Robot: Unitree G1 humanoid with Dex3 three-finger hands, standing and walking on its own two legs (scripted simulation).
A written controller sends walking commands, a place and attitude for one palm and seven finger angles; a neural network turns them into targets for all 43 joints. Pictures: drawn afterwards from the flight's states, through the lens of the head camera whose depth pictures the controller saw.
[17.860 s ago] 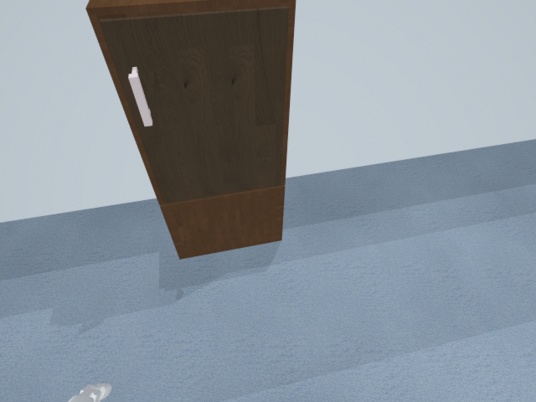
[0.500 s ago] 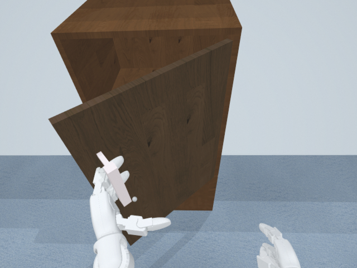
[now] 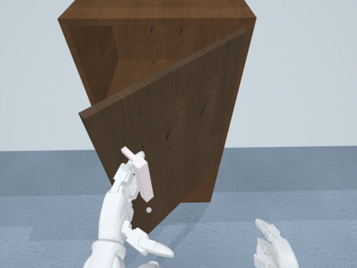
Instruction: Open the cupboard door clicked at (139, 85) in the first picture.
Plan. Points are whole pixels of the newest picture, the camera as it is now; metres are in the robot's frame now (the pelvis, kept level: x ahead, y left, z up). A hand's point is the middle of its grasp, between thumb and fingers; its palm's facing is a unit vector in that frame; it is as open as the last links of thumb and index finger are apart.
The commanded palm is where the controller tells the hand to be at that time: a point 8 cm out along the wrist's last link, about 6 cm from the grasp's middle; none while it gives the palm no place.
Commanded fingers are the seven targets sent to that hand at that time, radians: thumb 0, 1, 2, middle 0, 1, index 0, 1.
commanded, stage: slide the hand sideways off the handle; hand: left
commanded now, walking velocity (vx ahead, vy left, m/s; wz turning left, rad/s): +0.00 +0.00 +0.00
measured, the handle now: (137, 175) +0.29 +0.10 +0.09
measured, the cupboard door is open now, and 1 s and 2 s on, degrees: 44 44 44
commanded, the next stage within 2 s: draw the hand back to the body in 0.84 s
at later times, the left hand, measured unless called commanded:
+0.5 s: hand (127, 231) +0.18 +0.10 +0.08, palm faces +0.03 -1.00 -0.01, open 16.2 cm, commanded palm +0.15 +0.16 +0.09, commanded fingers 0.00 -0.50 0.30 -0.15 -0.30 -0.15 -0.30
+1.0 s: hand (100, 252) +0.15 +0.14 +0.08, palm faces +0.04 -1.00 -0.03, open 16.3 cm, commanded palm +0.12 +0.20 +0.09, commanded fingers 0.00 -0.50 0.30 -0.15 -0.30 -0.15 -0.30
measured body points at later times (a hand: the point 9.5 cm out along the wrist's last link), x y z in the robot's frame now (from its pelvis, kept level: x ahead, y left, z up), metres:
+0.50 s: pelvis +0.00 -0.01 -0.01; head +0.01 -0.01 +0.44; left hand +0.17 +0.16 +0.09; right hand +0.19 -0.22 -0.07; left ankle +0.06 +0.10 -0.69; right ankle -0.03 -0.11 -0.69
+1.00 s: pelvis +0.00 -0.02 -0.02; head +0.01 -0.03 +0.43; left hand +0.14 +0.19 +0.09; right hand +0.20 -0.25 -0.08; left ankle +0.06 +0.10 -0.69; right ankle -0.03 -0.11 -0.69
